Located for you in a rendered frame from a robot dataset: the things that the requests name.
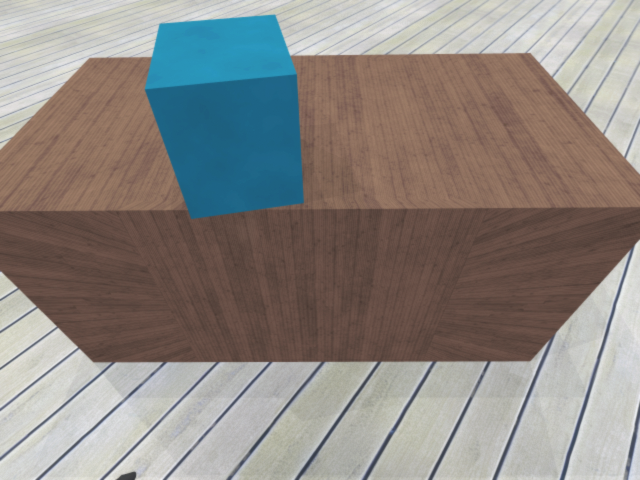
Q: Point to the carton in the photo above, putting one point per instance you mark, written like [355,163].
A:
[225,98]

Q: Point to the pedestal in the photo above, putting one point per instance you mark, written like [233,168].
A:
[457,208]

